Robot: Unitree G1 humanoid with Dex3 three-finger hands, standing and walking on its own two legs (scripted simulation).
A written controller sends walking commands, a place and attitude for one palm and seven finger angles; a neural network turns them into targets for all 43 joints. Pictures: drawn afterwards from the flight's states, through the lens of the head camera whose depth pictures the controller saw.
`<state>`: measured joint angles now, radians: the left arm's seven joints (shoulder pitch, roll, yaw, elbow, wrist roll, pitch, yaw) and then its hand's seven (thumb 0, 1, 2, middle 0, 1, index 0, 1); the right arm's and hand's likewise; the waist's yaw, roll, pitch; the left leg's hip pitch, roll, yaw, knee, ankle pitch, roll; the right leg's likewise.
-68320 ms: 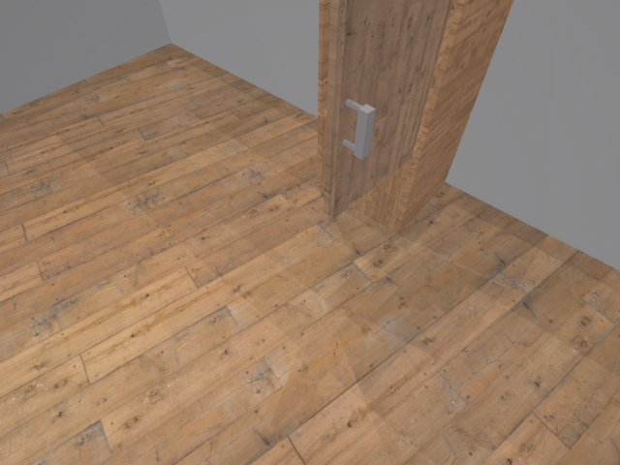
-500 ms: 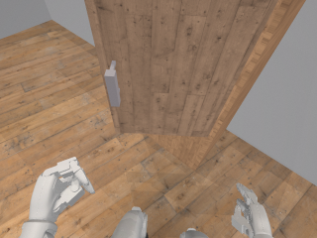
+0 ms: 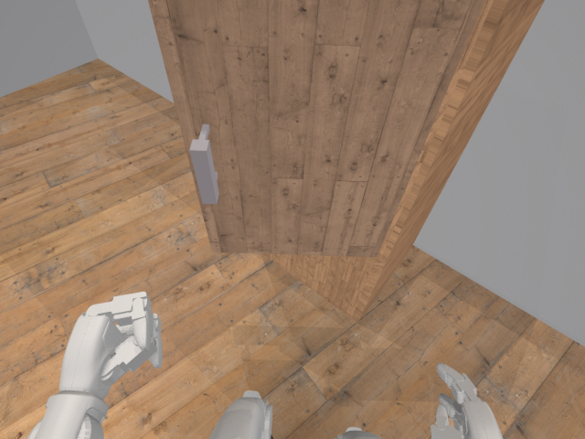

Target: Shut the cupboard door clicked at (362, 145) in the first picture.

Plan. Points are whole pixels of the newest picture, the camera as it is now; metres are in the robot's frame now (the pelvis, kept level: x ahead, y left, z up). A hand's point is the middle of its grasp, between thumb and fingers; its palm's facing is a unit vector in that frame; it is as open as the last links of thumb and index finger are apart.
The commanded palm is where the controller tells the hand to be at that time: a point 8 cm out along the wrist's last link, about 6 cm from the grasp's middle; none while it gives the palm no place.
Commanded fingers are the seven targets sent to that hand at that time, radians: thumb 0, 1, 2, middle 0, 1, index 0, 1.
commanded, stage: raise the hand and make a fist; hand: left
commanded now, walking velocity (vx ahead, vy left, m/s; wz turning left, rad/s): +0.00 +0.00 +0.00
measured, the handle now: (207, 164) +0.52 +0.18 +0.06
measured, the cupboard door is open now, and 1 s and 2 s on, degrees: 38 38 38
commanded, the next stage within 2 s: bring the fist close to the handle in 0.24 s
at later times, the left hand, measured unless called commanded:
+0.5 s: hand (168, 317) +0.25 +0.17 +0.06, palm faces +0.06 -1.00 -0.04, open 3.1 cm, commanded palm +0.24 +0.22 +0.06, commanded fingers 0.00 0.90 0.90 -1.30 -1.50 -1.30 -1.50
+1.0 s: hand (209, 258) +0.34 +0.14 +0.06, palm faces -0.01 -1.00 -0.02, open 3.1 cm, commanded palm +0.33 +0.20 +0.06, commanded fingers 0.00 0.90 0.90 -1.30 -1.50 -1.30 -1.50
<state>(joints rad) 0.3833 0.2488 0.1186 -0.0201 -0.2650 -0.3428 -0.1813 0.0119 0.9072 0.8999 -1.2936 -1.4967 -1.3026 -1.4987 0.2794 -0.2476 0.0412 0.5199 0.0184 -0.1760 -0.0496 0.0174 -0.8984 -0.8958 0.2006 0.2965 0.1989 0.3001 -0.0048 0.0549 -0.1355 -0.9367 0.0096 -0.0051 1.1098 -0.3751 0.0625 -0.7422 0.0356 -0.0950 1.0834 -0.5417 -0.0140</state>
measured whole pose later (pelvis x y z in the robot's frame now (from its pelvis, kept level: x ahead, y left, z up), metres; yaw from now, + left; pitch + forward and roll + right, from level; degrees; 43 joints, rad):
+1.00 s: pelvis +0.02 -0.01 +0.00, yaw -1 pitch +14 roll -3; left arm -0.05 0.21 0.08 0.31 -0.20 -0.33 -0.11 0.01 0.91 0.90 -1.30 -1.50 -1.30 -1.50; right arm 0.26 -0.25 0.02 0.59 0.01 -0.12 -0.04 0.02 -0.90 -0.90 0.20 0.30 0.20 0.30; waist -0.01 0.05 -0.14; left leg -0.94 0.02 0.02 1.09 -0.40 0.05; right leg -0.76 0.04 -0.07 1.08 -0.56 -0.03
